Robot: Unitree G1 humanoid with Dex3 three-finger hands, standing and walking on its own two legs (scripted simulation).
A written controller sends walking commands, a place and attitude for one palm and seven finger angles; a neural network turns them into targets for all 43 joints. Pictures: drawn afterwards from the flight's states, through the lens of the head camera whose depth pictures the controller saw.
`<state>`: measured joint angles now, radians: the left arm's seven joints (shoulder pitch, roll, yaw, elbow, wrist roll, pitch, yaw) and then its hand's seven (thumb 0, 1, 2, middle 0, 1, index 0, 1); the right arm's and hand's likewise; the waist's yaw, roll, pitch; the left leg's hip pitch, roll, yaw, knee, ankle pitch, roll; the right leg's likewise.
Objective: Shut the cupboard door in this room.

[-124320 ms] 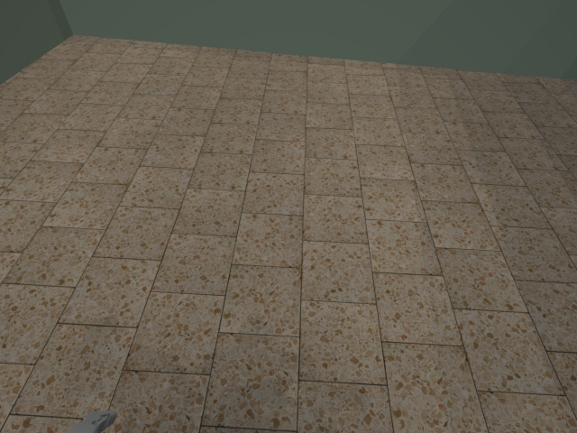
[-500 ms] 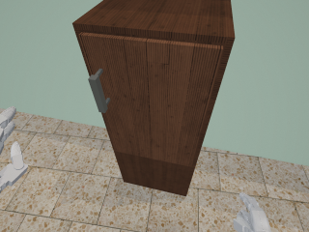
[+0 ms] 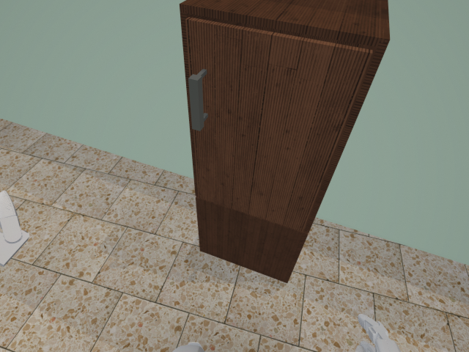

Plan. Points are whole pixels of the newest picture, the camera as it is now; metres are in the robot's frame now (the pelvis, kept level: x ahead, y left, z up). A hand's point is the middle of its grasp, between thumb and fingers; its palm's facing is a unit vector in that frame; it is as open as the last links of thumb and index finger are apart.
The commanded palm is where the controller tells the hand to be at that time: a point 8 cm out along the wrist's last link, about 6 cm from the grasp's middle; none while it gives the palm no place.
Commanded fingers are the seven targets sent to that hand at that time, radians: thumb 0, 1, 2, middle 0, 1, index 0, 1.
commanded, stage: step back with the hand held close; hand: left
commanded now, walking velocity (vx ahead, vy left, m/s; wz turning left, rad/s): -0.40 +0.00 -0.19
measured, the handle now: (200, 100) +0.65 +0.13 +0.10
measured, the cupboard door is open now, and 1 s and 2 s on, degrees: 0 0 0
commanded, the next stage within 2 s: stop stepping back and stand still in 0.08 s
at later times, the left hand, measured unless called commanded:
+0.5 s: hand out of the picture -0.03 +0.32 +0.22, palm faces +0.61 -0.73 -0.32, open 7.4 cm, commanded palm -0.03 +0.34 +0.20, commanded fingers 0.00 0.90 0.90 -0.20 -0.30 -0.20 -0.30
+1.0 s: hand out of the picture +0.00 +0.31 +0.20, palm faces +0.43 -0.73 -0.54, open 7.4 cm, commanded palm -0.06 +0.33 +0.20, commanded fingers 0.00 0.90 0.90 -0.20 -0.30 -0.20 -0.30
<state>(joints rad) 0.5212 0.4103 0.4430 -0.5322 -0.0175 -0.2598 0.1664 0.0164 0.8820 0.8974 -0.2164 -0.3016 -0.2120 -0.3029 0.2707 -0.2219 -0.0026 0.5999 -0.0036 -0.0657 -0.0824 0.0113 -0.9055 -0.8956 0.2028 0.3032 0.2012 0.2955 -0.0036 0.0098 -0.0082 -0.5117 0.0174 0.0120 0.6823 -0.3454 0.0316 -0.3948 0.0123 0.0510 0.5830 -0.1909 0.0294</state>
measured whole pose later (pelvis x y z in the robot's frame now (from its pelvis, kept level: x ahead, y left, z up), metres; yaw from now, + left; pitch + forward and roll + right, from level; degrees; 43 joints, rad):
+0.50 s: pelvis -0.17 +0.03 +0.01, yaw +1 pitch -1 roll +0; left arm 0.52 0.43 0.46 -0.58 -0.05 -0.24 0.16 0.01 0.88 0.90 -0.22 -0.30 -0.22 -0.30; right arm 0.30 -0.19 0.01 0.72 0.00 -0.09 -0.06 0.01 -0.91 -0.90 0.20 0.30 0.20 0.30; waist 0.11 -0.08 -0.12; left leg -0.59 0.02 0.03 1.11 -0.31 -0.03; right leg -0.24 0.01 0.00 0.61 -0.36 -0.03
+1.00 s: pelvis -0.23 +0.05 +0.01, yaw -5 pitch +0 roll -1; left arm 0.55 0.49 0.50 -0.44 -0.02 -0.22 0.19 0.01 0.88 0.90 -0.22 -0.30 -0.21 -0.30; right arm 0.33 -0.22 -0.01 0.69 0.00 -0.06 -0.07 0.01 -0.90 -0.90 0.20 0.30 0.20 0.30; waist -0.02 0.03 -0.04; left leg -0.41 0.10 0.05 0.85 -0.45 0.00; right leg -0.26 0.00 -0.10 0.57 -0.31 -0.04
